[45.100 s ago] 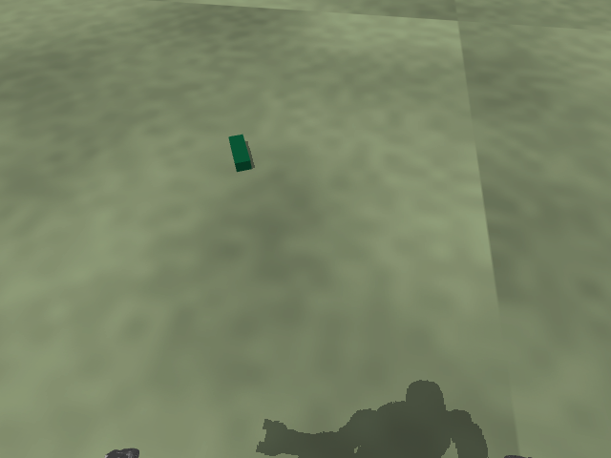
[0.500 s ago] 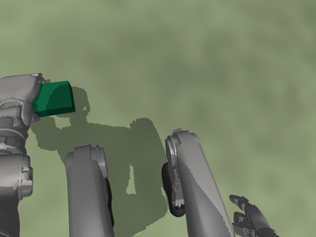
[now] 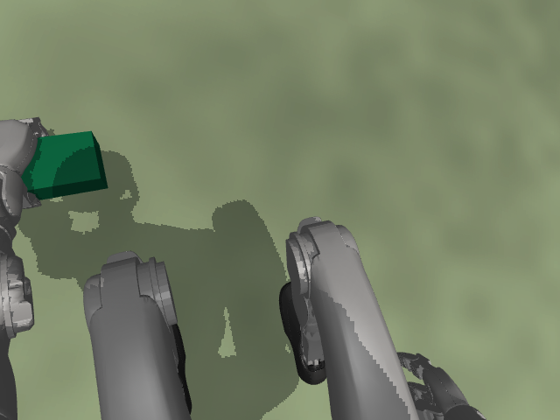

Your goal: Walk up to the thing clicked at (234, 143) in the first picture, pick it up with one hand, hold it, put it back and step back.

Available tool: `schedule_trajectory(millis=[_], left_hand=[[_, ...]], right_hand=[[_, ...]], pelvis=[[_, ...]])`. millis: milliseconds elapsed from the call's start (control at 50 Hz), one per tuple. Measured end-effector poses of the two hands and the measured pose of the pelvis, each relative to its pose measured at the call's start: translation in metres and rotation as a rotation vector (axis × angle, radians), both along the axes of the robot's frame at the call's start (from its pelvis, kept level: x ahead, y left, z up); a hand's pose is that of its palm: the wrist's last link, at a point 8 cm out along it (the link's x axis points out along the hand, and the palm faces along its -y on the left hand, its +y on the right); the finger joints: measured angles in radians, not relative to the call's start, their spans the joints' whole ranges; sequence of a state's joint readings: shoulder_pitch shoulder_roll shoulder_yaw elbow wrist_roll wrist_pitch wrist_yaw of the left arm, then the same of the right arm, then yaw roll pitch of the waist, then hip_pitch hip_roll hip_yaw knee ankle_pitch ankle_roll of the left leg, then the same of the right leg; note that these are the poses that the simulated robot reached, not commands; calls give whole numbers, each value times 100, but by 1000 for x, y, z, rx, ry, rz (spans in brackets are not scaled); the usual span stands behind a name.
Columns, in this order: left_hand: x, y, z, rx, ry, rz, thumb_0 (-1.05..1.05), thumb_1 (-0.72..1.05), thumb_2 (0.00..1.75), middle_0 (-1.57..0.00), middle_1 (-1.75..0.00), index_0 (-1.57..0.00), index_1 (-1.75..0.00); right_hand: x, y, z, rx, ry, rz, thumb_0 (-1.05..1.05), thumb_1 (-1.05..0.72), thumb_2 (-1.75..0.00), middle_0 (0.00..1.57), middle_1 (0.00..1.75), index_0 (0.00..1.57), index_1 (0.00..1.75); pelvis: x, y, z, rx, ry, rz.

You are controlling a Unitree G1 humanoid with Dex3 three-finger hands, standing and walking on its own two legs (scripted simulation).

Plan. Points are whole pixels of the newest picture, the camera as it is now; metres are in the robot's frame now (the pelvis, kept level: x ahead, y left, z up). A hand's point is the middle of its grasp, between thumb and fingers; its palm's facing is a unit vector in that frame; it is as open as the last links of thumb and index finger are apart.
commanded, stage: lower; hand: left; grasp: from above
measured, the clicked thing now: (18, 172) +0.46 +0.32 -0.19
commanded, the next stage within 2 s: rest in 0.44 s
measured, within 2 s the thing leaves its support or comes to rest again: rests again in 1.20 s
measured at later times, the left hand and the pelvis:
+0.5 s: hand (36, 182) +0.45 +0.31 -0.23, palm faces -0.46 -0.09 -0.88, open 10.5 cm; pelvis +0.01 +0.00 -0.03, yaw -2 degrees
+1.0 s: hand (52, 183) +0.46 +0.30 -0.27, palm faces -0.47 -0.12 -0.87, open 10.5 cm; pelvis +0.01 +0.00 -0.04, yaw -5 degrees
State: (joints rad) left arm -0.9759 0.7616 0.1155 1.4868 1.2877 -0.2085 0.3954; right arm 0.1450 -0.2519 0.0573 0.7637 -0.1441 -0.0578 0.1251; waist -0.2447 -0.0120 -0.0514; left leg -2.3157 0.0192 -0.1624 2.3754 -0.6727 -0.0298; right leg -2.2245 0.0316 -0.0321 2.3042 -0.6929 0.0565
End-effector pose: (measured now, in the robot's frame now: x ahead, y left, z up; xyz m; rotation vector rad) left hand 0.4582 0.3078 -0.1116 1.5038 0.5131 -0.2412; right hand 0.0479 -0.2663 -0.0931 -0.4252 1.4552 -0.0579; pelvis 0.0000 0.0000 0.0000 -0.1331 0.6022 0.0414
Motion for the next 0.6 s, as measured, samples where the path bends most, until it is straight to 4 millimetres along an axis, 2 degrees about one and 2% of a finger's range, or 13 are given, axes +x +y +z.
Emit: schedule_trajectory(millis=[140, 380, 600], left_hand=[[3, 3, -13, 1, 22, 5, -1, -8, 62, -56, -74, -61, -67], [2, 2, -49, -39, 21, -18, -1, -9, 62, -56, -74, -62, -67], [7, 2, -67, -13, 13, -2, -1, -9, 62, -56, -74, -61, -67]], right_hand=[[3, 0, -5, 4, 7, 21, 0, -91, -90, 21, 30, 21, 29], [3, -5, -10, -28, 47, 56, 0, -91, -90, 21, 30, 21, 29], [4, -3, -18, -24, 51, 86, 0, -91, -89, 21, 30, 21, 29]], pelvis=[[1, 0, -6, -5, -7, -5], [5, 0, -22, -20, -22, -15], [7, 0, -32, -26, -33, -25]])
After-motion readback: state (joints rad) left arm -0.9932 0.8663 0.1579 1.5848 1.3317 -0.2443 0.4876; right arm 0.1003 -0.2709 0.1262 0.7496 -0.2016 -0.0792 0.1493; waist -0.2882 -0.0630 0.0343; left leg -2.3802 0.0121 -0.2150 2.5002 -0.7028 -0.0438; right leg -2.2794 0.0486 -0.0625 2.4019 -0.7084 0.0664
